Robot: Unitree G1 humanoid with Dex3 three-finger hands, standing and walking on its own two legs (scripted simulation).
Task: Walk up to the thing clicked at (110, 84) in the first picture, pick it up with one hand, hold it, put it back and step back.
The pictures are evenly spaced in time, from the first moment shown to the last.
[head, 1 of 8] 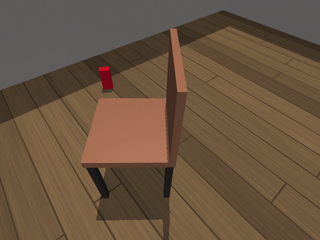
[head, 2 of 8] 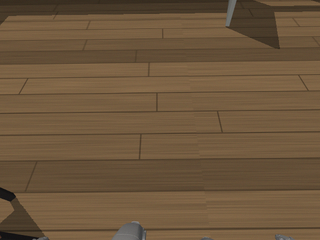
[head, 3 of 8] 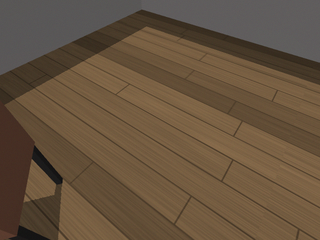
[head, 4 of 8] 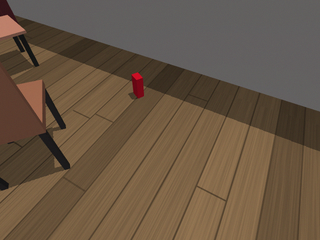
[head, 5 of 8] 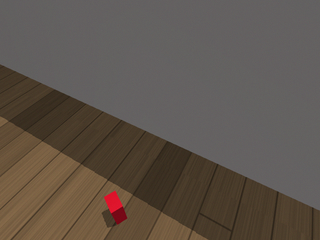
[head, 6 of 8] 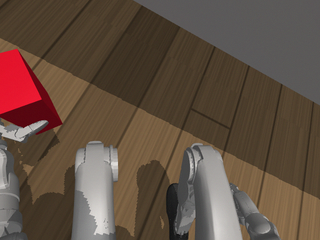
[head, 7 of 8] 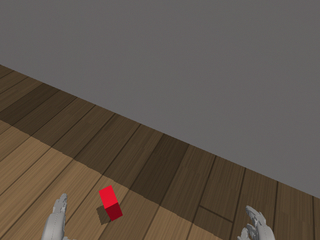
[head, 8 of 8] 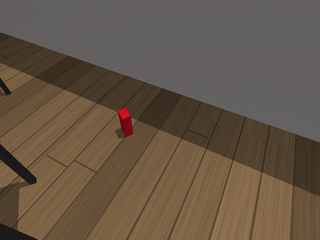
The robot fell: no
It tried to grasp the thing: yes
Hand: left
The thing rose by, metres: 0.67
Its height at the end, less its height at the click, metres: +0.00
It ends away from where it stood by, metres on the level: 0.01
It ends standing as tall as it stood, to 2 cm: yes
